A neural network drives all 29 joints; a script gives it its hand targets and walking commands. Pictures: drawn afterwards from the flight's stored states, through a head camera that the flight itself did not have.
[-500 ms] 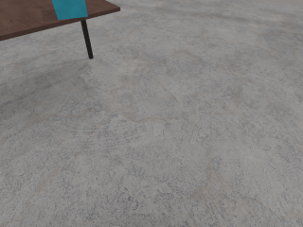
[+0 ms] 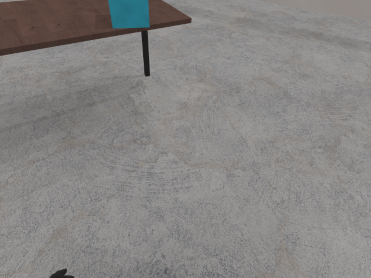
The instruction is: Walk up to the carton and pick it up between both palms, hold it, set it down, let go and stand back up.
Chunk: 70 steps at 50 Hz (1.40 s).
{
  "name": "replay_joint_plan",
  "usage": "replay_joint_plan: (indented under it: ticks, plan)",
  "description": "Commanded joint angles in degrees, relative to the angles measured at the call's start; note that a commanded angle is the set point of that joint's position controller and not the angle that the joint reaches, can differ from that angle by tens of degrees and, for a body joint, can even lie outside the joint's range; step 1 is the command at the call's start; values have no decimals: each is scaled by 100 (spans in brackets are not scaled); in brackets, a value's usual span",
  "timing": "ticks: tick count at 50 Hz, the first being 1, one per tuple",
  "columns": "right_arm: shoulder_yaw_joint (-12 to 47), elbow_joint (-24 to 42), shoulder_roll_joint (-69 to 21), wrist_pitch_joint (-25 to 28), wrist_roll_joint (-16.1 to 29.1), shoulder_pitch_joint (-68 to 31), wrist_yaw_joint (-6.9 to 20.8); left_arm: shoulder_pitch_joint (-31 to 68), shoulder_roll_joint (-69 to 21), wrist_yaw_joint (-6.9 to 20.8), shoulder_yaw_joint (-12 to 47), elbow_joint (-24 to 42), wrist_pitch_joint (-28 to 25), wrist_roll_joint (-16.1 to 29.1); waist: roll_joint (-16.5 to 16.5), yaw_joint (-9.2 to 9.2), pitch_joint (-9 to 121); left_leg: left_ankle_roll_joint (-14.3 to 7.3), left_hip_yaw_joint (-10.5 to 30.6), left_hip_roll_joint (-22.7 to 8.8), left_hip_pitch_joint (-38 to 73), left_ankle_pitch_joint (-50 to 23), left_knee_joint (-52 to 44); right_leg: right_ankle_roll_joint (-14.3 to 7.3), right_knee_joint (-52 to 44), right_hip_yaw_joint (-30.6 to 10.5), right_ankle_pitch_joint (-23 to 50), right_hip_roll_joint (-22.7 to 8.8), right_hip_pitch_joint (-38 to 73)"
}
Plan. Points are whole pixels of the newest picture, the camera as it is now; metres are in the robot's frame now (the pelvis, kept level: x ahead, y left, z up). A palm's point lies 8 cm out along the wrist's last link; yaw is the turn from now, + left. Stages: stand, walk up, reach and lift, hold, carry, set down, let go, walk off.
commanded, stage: walk up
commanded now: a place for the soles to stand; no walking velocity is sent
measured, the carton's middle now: out of the picture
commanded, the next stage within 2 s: none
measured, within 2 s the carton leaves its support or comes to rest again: neither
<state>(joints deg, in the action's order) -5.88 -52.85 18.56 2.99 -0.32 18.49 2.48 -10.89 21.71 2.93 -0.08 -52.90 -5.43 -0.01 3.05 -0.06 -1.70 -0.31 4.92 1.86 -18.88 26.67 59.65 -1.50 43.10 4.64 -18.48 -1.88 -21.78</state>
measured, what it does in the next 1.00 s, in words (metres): walks ahead, turning left: left foot, then right foot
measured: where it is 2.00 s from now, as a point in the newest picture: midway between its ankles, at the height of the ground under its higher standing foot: (184, 217)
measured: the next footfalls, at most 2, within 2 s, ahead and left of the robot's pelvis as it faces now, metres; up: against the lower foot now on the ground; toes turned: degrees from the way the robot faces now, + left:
left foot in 0.30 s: +0.24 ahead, +0.18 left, +0.00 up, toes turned +10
right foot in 0.82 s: +0.41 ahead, -0.06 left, +0.00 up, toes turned +5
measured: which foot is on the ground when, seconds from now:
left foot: up 0.00-0.28, down 0.30-0.84, up 0.86-1.00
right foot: down 0.00-0.32, up 0.34-0.80, down 0.82-1.00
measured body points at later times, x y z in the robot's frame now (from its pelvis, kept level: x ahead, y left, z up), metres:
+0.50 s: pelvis +0.15 +0.06 +0.00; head +0.13 +0.11 +0.45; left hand +0.22 +0.36 -0.14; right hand +0.24 -0.24 -0.09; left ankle +0.20 +0.17 -0.71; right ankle +0.16 -0.05 -0.65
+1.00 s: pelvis +0.32 -0.02 +0.00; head +0.32 -0.01 +0.45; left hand +0.30 +0.29 -0.13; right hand +0.45 -0.30 -0.12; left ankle +0.26 +0.13 -0.65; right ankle +0.37 -0.07 -0.71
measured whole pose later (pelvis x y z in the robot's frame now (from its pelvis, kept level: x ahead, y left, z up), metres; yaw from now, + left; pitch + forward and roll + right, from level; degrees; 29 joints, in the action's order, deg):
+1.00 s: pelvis +0.32 -0.02 +0.00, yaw +16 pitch -2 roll +1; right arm -4.1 -52.8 18.6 4.0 -0.3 17.7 -1.1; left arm -12.6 22.2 3.3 -0.6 -55.0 -2.3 0.0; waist 2.9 0.7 -2.8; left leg 0.4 1.7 -2.1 -27.7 23.4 66.5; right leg -3.5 44.6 10.9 -21.0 -2.5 -21.8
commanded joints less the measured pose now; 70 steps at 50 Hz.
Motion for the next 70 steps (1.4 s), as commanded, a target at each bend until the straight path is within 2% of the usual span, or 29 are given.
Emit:
replay_joint_plan:
  ticks: [1, 5, 11, 14, 15, 16, 17, 18, 19, 20, 23, 25, 33, 38, 39, 41, 42, 43, 44, 46, 48, 53, 63, 65, 66, 67, 68, 69, 70]
  plan:
    - [-115, 555, 1587, 184, 64, -260, -79, -217, 1876, -196, -873, 459, -256, -120, 161, 305, -126, -73, 82, -586, -2414, -867, 627, -456, -3123, -2375, -1294, -1904, 2157]
    - [-102, 593, 1452, 143, 17, -464, -22, -530, 1683, -176, -823, 450, -214, -74, 412, 379, 109, -21, -257, -803, -2355, -898, -1, -745, -2524, -1478, 1006, -1758, 2536]
    - [-87, 752, 1410, 203, -27, -825, 28, -528, 1883, -102, -853, 608, -81, -99, 622, 468, -280, -26, -729, -981, -1993, -1030, -1460, -1118, -2454, -868, 329, -1889, 1945]
    - [-131, 613, 1480, 262, -24, -519, 13, -114, 1894, -61, -808, 727, 10, -156, 457, 219, -291, -116, -1117, -871, -1074, -1433, -2008, -971, -1979, -526, -230, -1845, 1314]
    - [-163, 445, 1428, 290, -3, 49, -16, 190, 1863, -60, -799, 772, 49, -140, 486, -102, -63, -204, -1304, -676, -283, -1791, -2411, -818, -1378, -136, -26, -1634, 1083]
    - [-268, 183, 1631, 321, -30, 864, -88, 346, 1648, -45, -705, 843, 94, -173, -175, -510, 394, -289, -1309, -240, 978, -1470, -2605, -561, -157, 331, 559, -1233, 510]
    - [-454, 67, 2200, 399, -59, 1630, -194, 315, 1219, -30, -647, 958, 151, -162, -1671, -887, 651, -837, 1186, -988, 2216, 307, -3696, -153, 2366, 573, 592, -429, -1049]
    - [-497, 194, 2628, 439, -44, 1797, -235, 464, 1141, -29, -620, 1109, 153, -127, -2339, -846, 751, -1504, 4265, -2055, 2746, 528, -4828, 14, 3179, -98, -1325, 290, -2612]
    - [-457, 315, 2496, 403, 101, 1345, -250, 523, 1521, -53, -642, 973, 218, -148, -997, -542, 426, -1598, 4197, -2307, 2219, 1283, -4754, 25, 3384, -705, -1015, -231, -2650]
    - [-417, 377, 2462, 381, 91, 1022, -319, 538, 1598, -51, -652, 838, 220, -115, -598, -449, 125, -1616, 3927, -2171, 1958, 1380, -4659, -45, 3399, -659, -835, -323, -2793]
    - [-168, 333, 2034, 407, 86, 495, -377, 264, 1493, 38, -667, 517, 337, -178, -787, -119, -269, -1195, 2565, -1809, 640, 837, -4548, -24, 2435, -756, -357, -596, -1994]
    - [-190, 408, 2145, 446, 67, 306, -366, 245, 1555, 98, -726, 486, 388, -238, -893, -119, -281, -1177, 2333, -1706, 226, 1474, -4626, 34, 2015, -616, -218, -553, -1718]
    - [-270, 411, 2326, 468, 9, 385, -408, 827, 1509, 213, -820, 601, 379, -300, -1060, -278, -619, -1437, 2521, -1678, 341, 1635, -4384, 175, 1367, -632, -39, -546, -2114]
    - [-293, 431, 2360, 484, -23, 386, -476, 1087, 1445, 168, -834, 794, 195, -241, -1324, -285, -102, -1449, 2344, -1802, 967, -625, -3433, 85, 503, -720, -397, -534, -1797]
    - [-280, 432, 2367, 472, -5, 309, -484, 861, 1502, 155, -843, 735, 144, -234, -1406, -177, 127, -1361, 2177, -1732, 791, -1261, -3101, 64, 228, -750, -416, -500, -1276]
    - [-111, 556, 1974, 422, -13, -243, -502, -317, 1568, 65, -976, 394, 55, -249, -770, 598, 575, -855, 1401, -1216, -728, -1775, -1818, -71, -664, -720, -52, -273, 1165]
    - [82, 612, 1379, 424, 23, -78, -483, -1072, 2020, -2, -1125, 201, 26, -352, 692, 889, 925, -460, 317, -341, -1628, -1667, 114, -216, -1764, -1864, -1407, -1004, 2242]
    - [121, 620, 1220, 371, 136, -143, -520, -1002, 2430, -49, -1157, 223, 27, -275, 1454, 857, 442, -193, -381, 273, -3145, 209, 1165, -323, -3487, -3734, -3146, -2445, 2381]
    - [-19, 509, 1775, 310, 94, -303, -563, -615, 2389, -23, -1128, 353, 41, -150, 445, 773, 208, -199, 17, -190, -2966, -15, 1677, -249, -3734, -3984, -3564, -2762, 1721]
    - [-10, 337, 1776, 281, 125, 47, -455, -66, 1943, -57, -1001, 408, 75, -119, 7, 336, -171, -99, -90, -463, -2613, -747, 1298, -2, -3347, -2519, -2200, -2143, 1510]
    - [-56, 79, 1756, 239, 128, 387, -394, 18, 1603, -77, -896, 452, 94, -168, 270, 196, -32, -71, -348, -668, -2265, -1085, 843, 67, -2989, -1411, -1206, -1587, 1529]
    - [-25, 244, 1634, 158, 94, 31, -403, -409, 1576, -93, -857, 411, 131, -150, 346, 364, -161, -74, -437, -671, -2427, -1071, 287, -110, -2672, -1020, 323, -1691, 2013]
    - [-36, 556, 1666, 201, -9, -493, -412, -523, 1722, -62, -917, 634, 314, -262, 388, 550, -479, -142, -877, -851, -2322, -742, -1313, -753, -2366, -852, 243, -1908, 2192]
    - [-32, 523, 1558, 293, -17, -109, -426, -318, 1657, -44, -875, 780, 364, -283, 389, 316, -264, -237, -1088, -707, -1549, -1005, -1825, -829, -1681, -380, 1100, -1649, 1929]
    - [-74, 382, 1593, 338, -44, 408, -463, 27, 1580, -31, -808, 892, 396, -267, 57, -56, -35, -310, -1317, -564, -351, -1457, -2279, -698, -1001, 120, 1567, -1420, 1264]
    - [-201, 69, 1758, 397, -53, 1512, -570, 407, 1411, -16, -738, 1036, 429, -278, -334, -715, 526, -558, -1001, -303, 1369, -1337, -2781, -475, 697, 555, 2248, -895, 384]
    - [-470, -33, 2616, 433, -153, 2161, -686, 450, 1021, 1, -715, 1234, 432, -240, -1723, -987, 671, -1322, 2276, -1642, 2540, -86, -3740, -53, 2809, 525, 1034, -54, -1666]
    - [-468, 164, 2909, 431, -42, 2029, -742, 540, 1238, -7, -753, 1341, 470, -265, -1423, -807, 857, -1792, 4608, -2492, 2693, -53, -4520, 183, 3453, -468, -1327, 204, -2598]
    - [-448, 192, 2824, 389, 63, 1526, -781, 536, 1571, -9, -769, 1221, 541, -251, -658, -578, 462, -1800, 4330, -2606, 2199, 637, -4438, 195, 3695, -848, -1267, -224, -2667]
